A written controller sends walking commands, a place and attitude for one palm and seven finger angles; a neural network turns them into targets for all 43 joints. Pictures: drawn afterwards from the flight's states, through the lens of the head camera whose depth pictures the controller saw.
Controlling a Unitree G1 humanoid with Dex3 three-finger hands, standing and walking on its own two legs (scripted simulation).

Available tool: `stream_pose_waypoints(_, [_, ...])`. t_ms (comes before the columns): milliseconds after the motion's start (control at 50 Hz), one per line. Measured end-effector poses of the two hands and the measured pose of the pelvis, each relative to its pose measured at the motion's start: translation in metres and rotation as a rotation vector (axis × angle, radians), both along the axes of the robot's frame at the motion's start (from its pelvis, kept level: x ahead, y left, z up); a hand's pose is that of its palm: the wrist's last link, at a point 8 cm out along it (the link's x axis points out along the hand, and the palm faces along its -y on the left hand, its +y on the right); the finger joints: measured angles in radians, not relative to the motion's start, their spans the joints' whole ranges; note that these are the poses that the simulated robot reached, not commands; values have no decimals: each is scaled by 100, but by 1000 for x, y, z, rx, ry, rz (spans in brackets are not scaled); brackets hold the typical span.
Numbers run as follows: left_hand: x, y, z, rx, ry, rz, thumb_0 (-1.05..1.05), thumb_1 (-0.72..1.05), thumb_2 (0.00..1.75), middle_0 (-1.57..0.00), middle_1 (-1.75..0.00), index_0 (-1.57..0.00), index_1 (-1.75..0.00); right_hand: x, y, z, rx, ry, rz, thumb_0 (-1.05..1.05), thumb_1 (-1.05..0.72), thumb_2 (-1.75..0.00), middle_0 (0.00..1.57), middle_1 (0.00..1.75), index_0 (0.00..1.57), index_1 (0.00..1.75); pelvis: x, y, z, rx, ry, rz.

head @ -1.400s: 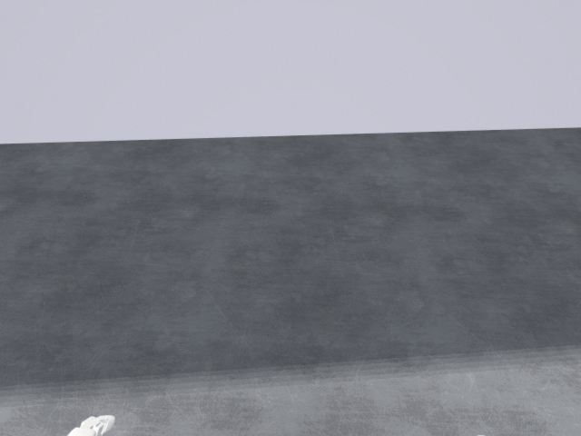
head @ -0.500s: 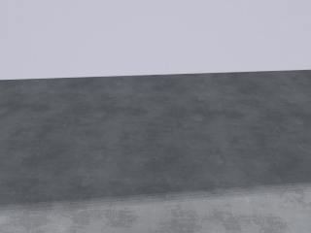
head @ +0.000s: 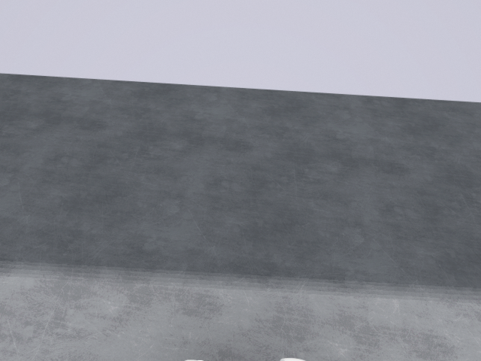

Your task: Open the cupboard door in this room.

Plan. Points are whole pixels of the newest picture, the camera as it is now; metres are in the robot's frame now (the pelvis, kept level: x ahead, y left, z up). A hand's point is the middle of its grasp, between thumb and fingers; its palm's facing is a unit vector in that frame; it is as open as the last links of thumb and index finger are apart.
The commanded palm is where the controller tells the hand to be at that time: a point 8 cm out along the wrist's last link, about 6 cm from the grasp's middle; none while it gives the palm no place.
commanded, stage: turn or walk to find it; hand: left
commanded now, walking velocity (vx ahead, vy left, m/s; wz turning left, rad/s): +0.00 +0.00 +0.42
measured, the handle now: out of the picture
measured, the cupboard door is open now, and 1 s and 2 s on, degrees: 0 0 0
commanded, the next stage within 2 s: none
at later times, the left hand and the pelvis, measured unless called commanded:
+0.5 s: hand out of the picture -0.05 +0.21 -0.18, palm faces +0.28 -0.93 -0.24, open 7.4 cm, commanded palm none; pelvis -0.03 +0.00 -0.01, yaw +15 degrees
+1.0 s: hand out of the picture -0.06 +0.19 -0.15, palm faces +0.47 -0.84 -0.29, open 7.4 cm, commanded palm none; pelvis -0.05 -0.03 +0.00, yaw +27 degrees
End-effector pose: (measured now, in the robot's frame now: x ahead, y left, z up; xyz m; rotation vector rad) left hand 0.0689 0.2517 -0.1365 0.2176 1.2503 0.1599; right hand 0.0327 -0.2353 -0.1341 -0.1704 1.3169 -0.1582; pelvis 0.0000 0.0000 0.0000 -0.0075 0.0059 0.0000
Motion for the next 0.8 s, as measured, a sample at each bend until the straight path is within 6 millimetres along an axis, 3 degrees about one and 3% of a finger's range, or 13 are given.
stream_pose_waypoints(80, [-10, -8, 10, 10, -29, 42, 0, 90, 89, -20, -30, -20, -30, -3, -7, -4, 16, 11, 21, 0, -90, -90, 21, 30, 21, 30, -8, -9, 2, -5, 8, 39])
stream_pose_waypoints(180, [-33, -19, 14, 46, -71, 87, 0, 90, 89, -20, -30, -20, -30, 3, -31, -15, 18, -2, 49, 0, -90, -90, 21, 30, 21, 30, -18, -25, -5, 7, -2, 85])
stream_pose_waypoints(340, [-82, -25, 17, 36, -31, 180, 0, 90, 89, -20, -30, -20, -30, 32, -48, 1, -25, -27, 129, 0, -91, -90, 20, 30, 20, 30, -23, -26, 4, 30, -16, 181])
stream_pose_waypoints(420, [-106, -19, 9, 14, -10, 235, 0, 90, 89, -20, -30, -20, -30, 52, -35, 7, -46, -32, 201, 0, -91, -90, 20, 30, 20, 30, -26, -18, 2, 33, -7, 224])
stream_pose_waypoints(520, [-144, 2, -15, -15, 40, 319, 0, 90, 89, -20, -30, -21, -30, 83, 0, 7, -66, -102, 303, 0, -91, -90, 20, 30, 20, 30, -32, 2, -11, 17, 2, 277])
stream_pose_waypoints(580, [-159, 11, -17, -12, 86, 354, 0, 90, 89, -20, -30, -20, -30, 90, 20, 14, -57, -143, 338, 0, -91, -90, 20, 30, 20, 30, -37, 6, -8, 21, -5, 283])
stream_pose_waypoints(700, [-159, 20, 0, -3, 40, 393, 0, 91, 89, -20, -30, -20, -30, 85, 42, 18, -17, -147, 380, 0, -90, -90, 21, 30, 21, 30, -43, 8, 3, 6, -13, 327])
stream_pose_waypoints(800, [-146, 15, 13, 23, -33, 409, 0, 91, 89, -20, -30, -20, -30, 77, 40, 8, 20, -114, 397, 0, -90, -90, 21, 30, 21, 30, -45, 0, 4, 9, -14, 368])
